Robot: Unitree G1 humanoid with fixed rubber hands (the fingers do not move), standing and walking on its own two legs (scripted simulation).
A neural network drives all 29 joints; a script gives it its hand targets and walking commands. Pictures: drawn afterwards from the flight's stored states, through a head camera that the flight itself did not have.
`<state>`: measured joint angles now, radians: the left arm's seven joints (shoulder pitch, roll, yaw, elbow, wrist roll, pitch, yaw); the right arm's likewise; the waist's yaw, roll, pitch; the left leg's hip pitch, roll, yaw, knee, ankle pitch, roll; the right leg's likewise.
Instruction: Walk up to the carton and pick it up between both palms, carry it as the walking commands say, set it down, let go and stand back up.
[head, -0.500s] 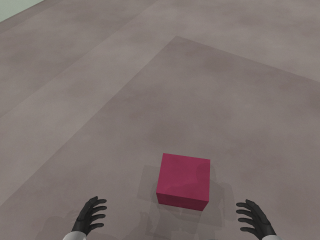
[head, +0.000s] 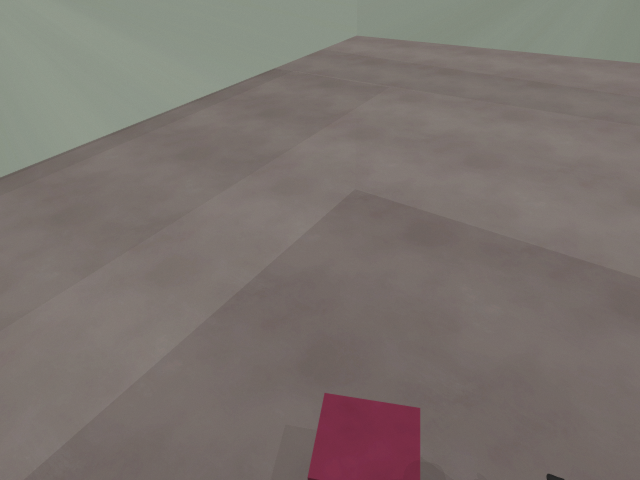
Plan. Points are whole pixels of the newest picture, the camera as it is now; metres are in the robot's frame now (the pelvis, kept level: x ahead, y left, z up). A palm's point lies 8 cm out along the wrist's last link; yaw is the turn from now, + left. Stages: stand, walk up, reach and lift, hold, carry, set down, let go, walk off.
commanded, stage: stand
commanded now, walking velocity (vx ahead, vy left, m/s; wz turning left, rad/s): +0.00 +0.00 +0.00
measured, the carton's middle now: (365, 461) +0.42 -0.05 -0.65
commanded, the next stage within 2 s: none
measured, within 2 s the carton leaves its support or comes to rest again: neither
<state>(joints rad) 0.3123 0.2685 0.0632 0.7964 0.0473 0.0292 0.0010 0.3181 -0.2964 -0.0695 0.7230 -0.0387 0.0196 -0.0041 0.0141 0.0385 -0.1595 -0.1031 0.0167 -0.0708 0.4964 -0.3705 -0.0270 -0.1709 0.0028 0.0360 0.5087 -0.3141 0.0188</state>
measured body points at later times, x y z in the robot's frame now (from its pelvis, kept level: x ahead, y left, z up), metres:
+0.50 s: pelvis -0.07 -0.01 +0.00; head -0.12 -0.01 +0.45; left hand -0.01 +0.27 -0.13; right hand -0.06 -0.30 -0.13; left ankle -0.06 +0.14 -0.73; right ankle -0.02 -0.13 -0.73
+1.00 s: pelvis -0.08 +0.01 +0.00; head -0.11 +0.00 +0.45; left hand -0.03 +0.29 -0.13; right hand -0.04 -0.28 -0.14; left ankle -0.06 +0.14 -0.73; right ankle -0.03 -0.13 -0.73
